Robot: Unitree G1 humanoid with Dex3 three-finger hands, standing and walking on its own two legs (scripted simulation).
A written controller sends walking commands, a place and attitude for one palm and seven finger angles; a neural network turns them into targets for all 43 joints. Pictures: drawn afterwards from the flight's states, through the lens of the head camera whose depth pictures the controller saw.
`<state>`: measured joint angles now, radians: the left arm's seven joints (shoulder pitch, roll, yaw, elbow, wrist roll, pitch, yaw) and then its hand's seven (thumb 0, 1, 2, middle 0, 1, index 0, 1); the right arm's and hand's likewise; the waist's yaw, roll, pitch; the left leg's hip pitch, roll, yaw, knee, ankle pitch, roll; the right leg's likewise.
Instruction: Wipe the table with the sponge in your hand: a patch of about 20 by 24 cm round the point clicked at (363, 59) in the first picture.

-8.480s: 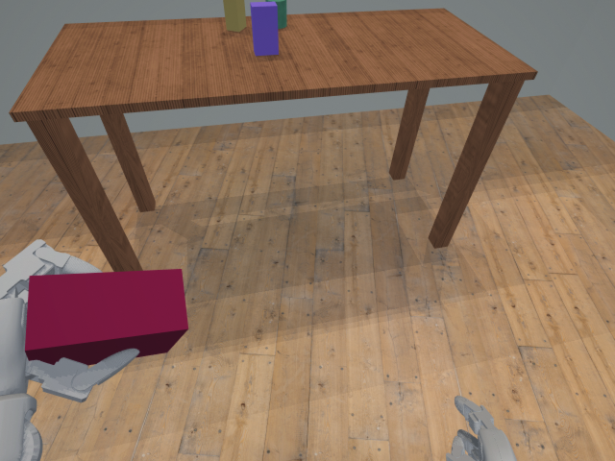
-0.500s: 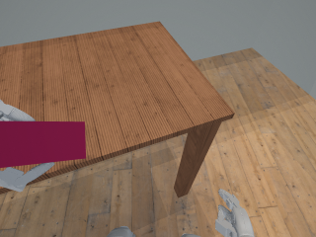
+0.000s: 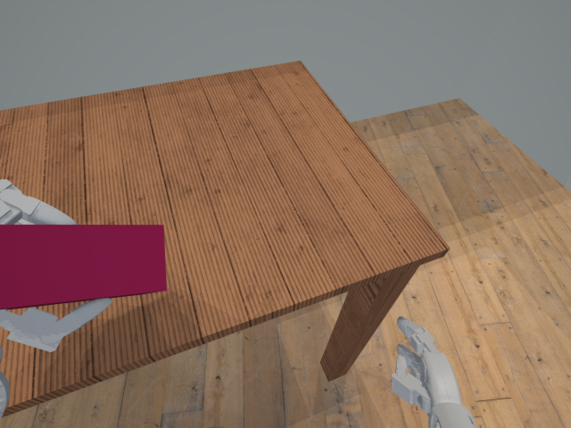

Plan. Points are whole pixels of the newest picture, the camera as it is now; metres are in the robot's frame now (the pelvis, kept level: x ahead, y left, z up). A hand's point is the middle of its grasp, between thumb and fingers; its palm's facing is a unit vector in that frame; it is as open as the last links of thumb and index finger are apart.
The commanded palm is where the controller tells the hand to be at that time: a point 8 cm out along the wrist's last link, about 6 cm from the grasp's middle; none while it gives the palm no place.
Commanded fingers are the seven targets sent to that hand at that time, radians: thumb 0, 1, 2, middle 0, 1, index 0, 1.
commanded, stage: come to a stop and stand still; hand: left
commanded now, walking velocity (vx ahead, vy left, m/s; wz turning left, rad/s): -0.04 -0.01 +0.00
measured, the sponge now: (106, 265) +0.24 +0.19 +0.17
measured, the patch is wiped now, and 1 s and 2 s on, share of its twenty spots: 0.00 0.00 0.00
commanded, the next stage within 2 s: look again from close up in 0.92 s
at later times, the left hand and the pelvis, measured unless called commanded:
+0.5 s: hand out of the picture +0.24 +0.28 +0.22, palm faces +0.47 -0.77 -0.43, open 10.2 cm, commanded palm +0.16 +0.28 +0.19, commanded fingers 0.00 0.10 1.30 -1.20 -1.60 -1.20 -1.60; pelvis -0.01 +0.00 +0.01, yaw -1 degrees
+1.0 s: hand (6, 284) +0.22 +0.28 +0.17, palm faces +0.40 -0.83 -0.39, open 10.2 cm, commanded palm +0.16 +0.31 +0.19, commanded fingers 0.00 0.10 1.30 -1.20 -1.60 -1.20 -1.60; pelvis -0.01 +0.03 +0.01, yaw -1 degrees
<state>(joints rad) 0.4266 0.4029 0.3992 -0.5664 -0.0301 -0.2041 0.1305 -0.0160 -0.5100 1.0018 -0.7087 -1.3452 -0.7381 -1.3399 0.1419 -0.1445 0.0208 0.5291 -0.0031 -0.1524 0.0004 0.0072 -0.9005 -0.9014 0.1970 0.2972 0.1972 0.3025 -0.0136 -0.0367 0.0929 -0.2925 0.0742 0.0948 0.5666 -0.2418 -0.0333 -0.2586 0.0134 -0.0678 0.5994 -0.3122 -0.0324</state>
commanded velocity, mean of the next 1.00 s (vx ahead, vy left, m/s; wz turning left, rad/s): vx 0.00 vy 0.00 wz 0.00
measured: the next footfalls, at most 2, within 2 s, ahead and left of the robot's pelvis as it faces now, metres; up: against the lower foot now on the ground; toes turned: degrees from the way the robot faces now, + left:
none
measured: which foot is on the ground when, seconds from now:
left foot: down 0.00-1.00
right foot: down 0.00-1.00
